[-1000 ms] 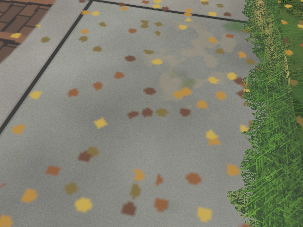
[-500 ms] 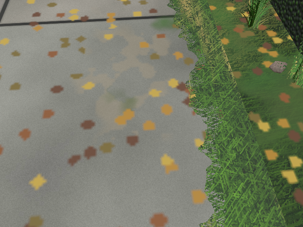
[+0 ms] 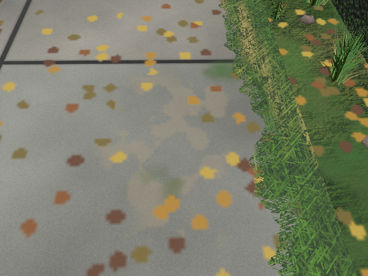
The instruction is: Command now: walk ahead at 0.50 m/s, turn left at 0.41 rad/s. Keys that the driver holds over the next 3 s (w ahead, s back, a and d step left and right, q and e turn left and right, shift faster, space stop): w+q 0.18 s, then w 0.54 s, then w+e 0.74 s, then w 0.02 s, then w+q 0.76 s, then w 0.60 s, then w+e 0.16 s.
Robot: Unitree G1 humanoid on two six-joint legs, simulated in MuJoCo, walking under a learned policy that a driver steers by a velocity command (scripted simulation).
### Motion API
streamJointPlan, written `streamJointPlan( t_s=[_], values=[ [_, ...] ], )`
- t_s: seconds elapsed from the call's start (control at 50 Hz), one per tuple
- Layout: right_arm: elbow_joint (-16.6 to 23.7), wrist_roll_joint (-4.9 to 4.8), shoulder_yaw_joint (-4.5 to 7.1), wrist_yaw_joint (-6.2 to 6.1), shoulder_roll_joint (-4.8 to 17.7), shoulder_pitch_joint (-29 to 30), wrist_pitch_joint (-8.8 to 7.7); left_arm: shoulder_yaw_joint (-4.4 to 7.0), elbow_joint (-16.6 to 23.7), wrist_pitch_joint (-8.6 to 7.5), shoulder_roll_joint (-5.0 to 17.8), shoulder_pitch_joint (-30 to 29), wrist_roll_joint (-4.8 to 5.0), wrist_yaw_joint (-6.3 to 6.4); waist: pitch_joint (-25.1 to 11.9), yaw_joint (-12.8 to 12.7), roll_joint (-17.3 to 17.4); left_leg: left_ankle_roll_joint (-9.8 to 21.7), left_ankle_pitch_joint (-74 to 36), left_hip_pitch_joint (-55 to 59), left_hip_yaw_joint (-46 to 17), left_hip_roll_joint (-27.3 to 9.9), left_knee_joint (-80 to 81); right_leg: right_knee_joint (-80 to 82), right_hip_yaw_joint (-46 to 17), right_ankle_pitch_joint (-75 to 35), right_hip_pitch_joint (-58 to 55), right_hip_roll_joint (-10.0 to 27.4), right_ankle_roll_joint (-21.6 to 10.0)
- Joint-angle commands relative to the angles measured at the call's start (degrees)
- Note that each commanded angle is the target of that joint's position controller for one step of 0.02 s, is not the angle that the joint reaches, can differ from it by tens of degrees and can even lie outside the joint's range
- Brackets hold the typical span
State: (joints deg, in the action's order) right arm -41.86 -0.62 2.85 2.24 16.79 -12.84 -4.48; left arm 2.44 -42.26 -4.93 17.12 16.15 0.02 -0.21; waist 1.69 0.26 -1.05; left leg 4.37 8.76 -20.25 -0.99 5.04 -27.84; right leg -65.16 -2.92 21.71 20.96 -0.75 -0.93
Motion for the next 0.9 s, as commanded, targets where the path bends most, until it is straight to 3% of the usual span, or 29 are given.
streamJointPlan(
  t_s=[0.02,0.08,0.18,0.26,0.32,0.34,0.36,0.38,0.4,0.42,0.44,0.46,0.48,0.5,0.52,0.56,0.62,0.68,0.74,0.78,0.82,0.84,0.86,0.88,0.9],
  values=[
    [3.79,0.49,1.81,-0.77,7.18,-2.54,-0.08,1.92,6.85,-1.95,6.70,-3.56,-1.13,0.12,-3.75,0.37,4.34,11.46,-6.14,16.62,-23.93,-15.26,14.48,3.79,-2.87,-4.10,16.51,4.98,1.16],
    [3.36,-0.13,2.24,-1.68,8.35,-3.48,0.06,1.53,7.02,-0.84,4.97,-4.40,-1.18,0.46,-2.84,-0.09,4.61,11.70,-12.35,11.87,-19.40,-13.67,15.53,11.29,-0.98,-6.72,15.78,4.49,3.61],
    [1.48,-0.79,2.77,-3.10,9.53,-7.15,1.06,0.64,9.03,-1.18,2.63,-14.48,-0.66,0.20,-1.42,3.26,5.57,7.96,-10.29,7.21,-15.64,-9.78,14.63,29.41,-0.59,-23.89,10.30,1.37,5.14],
    [-0.62,-0.90,2.32,-3.41,8.30,-11.07,1.64,0.71,9.76,-2.19,3.10,-19.21,-0.02,-1.02,-1.05,5.25,6.03,7.04,-7.78,11.93,-18.10,-12.17,11.96,35.91,-0.83,-27.43,8.00,0.64,3.67],
    [-1.32,-0.48,2.54,-3.50,8.70,-11.27,2.14,1.39,9.78,-2.63,4.66,-18.39,0.09,-1.26,-0.41,4.05,7.59,6.17,-12.79,17.70,-20.96,-14.76,8.39,38.56,-0.65,-20.93,7.03,0.71,1.05],
    [-1.25,-0.45,2.62,-3.43,8.87,-10.48,2.30,1.84,9.15,-2.80,5.42,-15.66,0.00,-1.08,-1.31,2.34,8.09,5.59,-18.98,18.33,-20.63,-14.40,5.73,40.20,0.45,-19.30,3.16,0.05,-0.34],
    [-0.93,-0.37,2.29,-3.27,8.01,-9.63,2.33,2.72,7.72,-2.99,6.97,-10.11,-0.30,-0.74,-5.02,-0.59,7.41,4.33,-26.31,17.80,-18.61,-11.89,-0.40,41.86,1.00,-20.50,-5.48,0.21,-2.42],
    [0.34,0.33,1.43,-3.08,6.29,-8.27,2.18,3.48,6.52,-3.09,9.24,-1.15,-1.01,-0.37,-13.00,-4.94,5.07,2.72,-23.02,11.43,-16.15,-9.39,-12.90,38.65,-5.16,-21.96,-20.41,6.92,-6.38],
    [0.44,-0.34,0.12,-2.95,2.49,-15.62,1.46,4.96,4.56,-2.41,14.00,6.50,-1.33,-0.31,-21.89,-4.50,-8.26,-1.89,-2.49,-8.14,-9.33,-0.87,-33.06,38.96,-26.18,-15.08,-42.26,18.69,-15.80],
    [0.19,-0.69,-0.02,-2.86,3.99,-16.39,0.87,4.32,2.77,-1.95,10.54,8.73,0.48,-0.96,-20.86,-4.72,-14.22,-2.74,23.98,-18.64,-9.35,-0.13,-41.82,45.98,-40.27,-3.97,-43.28,23.43,-17.80],
    [0.74,-1.32,1.13,-2.67,8.26,-10.59,0.63,3.25,3.01,-1.76,7.06,5.60,1.14,-0.88,-11.21,-5.33,-7.43,-2.44,20.77,-23.08,-10.36,-3.43,-45.32,47.74,-35.40,2.61,-35.66,21.60,-15.25],
    [1.93,-1.08,1.14,-2.59,8.31,-5.63,0.52,2.69,3.55,-1.34,5.88,2.04,0.57,-0.78,-5.47,-4.55,-2.94,-2.44,16.18,-22.93,-7.81,-5.87,-44.23,49.26,-28.28,0.15,-27.99,19.11,-13.44],
    [2.74,-0.24,1.16,-2.41,7.58,-2.76,0.31,2.19,3.31,-1.09,4.82,-0.15,0.12,-0.90,-1.12,-3.32,-1.10,-2.70,13.02,-22.52,-6.08,-7.64,-40.66,51.32,-23.48,-5.17,-21.54,16.65,-12.89],
    [2.73,0.29,1.35,-2.29,6.93,-2.71,0.30,1.75,3.32,-1.18,4.02,-1.31,-0.44,-0.93,-0.23,-1.83,-1.79,-2.88,10.59,-20.23,-5.58,-9.40,-37.87,52.80,-20.25,-9.56,-17.70,14.92,-12.30],
    [2.50,0.13,1.14,-2.13,5.85,-3.65,0.37,1.71,3.11,-1.26,4.05,-1.93,-0.59,-1.00,-0.31,-0.86,-3.62,-3.29,9.63,-17.82,-4.98,-10.10,-35.88,53.91,-18.01,-13.14,-15.10,13.72,-12.30],
    [2.35,0.23,0.65,-2.00,3.95,-3.81,0.64,1.87,2.27,-1.55,4.63,-1.73,0.07,-1.06,-0.83,-0.22,-4.57,-4.24,8.05,-16.66,-3.44,-10.80,-31.50,55.53,-13.58,-18.86,-13.06,12.61,-12.80],
    [4.05,0.81,-0.12,-1.89,2.45,1.76,0.35,2.47,0.89,-1.42,7.07,-0.48,0.47,-0.72,-0.26,-1.45,-2.93,-5.25,-0.40,-16.83,-2.10,-11.30,-20.83,57.09,-8.55,-24.66,-12.34,11.71,-12.65],
    [5.27,0.50,-0.58,-1.36,1.61,7.67,-0.24,2.57,-0.78,-0.88,8.09,2.08,0.98,-0.41,0.25,-3.60,-2.44,-5.28,-10.42,-12.86,-0.61,-9.65,-9.94,57.15,-4.32,-25.41,-11.83,9.93,-10.89],
    [7.08,-0.05,-0.47,-0.75,2.11,12.99,-0.66,2.53,-3.07,-0.20,8.44,6.29,1.47,-0.30,1.28,-5.35,-2.33,-4.78,-13.16,-11.51,-0.60,-8.36,-5.01,55.88,-5.20,-24.85,-14.58,11.49,-10.37],
    [8.27,-0.12,-0.13,-0.25,2.91,14.95,-1.09,2.57,-4.13,0.58,8.64,7.69,1.63,-0.05,1.80,-4.84,-2.49,-3.87,-10.19,-11.62,-1.36,-7.65,-2.05,53.47,-7.22,-25.76,-18.02,13.03,-9.62],
    [8.02,-0.05,0.51,-0.08,4.49,13.06,-1.55,2.97,-4.55,1.32,9.82,7.53,1.55,0.36,0.83,-2.84,-3.31,-2.86,-6.42,-7.39,-1.29,-6.77,0.17,50.17,-8.90,-28.96,-20.00,13.96,-8.54],
    [7.00,0.06,1.20,-0.27,5.74,9.01,-1.75,3.02,-4.45,1.57,10.24,6.52,1.56,0.50,-1.34,-0.09,-3.40,-1.81,-5.87,-0.63,-0.26,-5.83,2.16,45.85,-8.12,-34.85,-19.23,12.85,-7.52],
    [4.97,0.41,2.48,-0.79,8.25,1.61,-1.79,2.52,-4.22,1.58,9.17,6.27,1.18,0.52,-6.53,3.54,-2.67,-0.21,-6.68,11.37,-0.16,-6.40,2.32,37.26,-6.21,-37.80,-15.87,9.80,-5.89],
    [3.72,1.43,3.68,-1.53,12.46,-8.69,-1.64,1.16,-2.21,1.32,5.73,5.15,-0.13,0.51,-15.68,7.92,2.42,3.51,-8.63,28.45,-9.89,-16.66,-0.64,20.60,-3.65,-25.47,-5.18,5.86,-3.52],
    [2.27,1.42,4.48,-1.45,15.79,-11.71,-0.73,-0.71,-1.67,0.41,-0.68,13.88,0.73,0.41,-24.12,4.63,18.21,11.75,1.38,45.67,-33.02,-29.83,3.58,1.88,0.23,9.14,15.02,-1.74,-0.12]
  ],
)
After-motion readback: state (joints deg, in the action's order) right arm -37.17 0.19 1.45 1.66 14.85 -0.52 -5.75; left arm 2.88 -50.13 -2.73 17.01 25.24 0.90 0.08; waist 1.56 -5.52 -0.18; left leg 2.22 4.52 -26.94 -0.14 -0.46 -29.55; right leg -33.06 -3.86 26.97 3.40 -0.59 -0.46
